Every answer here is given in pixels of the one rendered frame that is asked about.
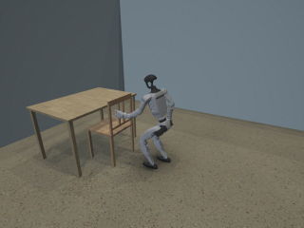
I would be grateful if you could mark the left robot upper arm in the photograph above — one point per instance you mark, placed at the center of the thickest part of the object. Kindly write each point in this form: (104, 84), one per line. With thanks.
(145, 100)

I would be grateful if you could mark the left robot thigh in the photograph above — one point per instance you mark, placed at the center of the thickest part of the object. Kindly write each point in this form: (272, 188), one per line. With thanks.
(151, 132)

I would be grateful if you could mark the left robot forearm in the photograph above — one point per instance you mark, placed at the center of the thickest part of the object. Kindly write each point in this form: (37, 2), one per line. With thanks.
(134, 114)

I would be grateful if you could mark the robot right foot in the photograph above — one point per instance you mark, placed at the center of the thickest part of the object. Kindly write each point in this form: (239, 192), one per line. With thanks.
(161, 158)

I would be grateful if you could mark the chair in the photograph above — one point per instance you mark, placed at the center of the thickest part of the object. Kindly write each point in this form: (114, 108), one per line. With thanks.
(111, 127)

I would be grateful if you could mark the right robot upper arm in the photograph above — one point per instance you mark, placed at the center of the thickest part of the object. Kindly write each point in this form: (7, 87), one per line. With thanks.
(168, 98)

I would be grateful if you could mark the robot left hand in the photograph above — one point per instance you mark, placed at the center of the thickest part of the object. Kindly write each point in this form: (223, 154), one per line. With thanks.
(119, 113)

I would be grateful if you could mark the right robot forearm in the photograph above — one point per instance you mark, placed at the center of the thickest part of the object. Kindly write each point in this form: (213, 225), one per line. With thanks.
(169, 112)

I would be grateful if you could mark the table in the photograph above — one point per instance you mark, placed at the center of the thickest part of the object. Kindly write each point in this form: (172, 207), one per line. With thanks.
(73, 107)

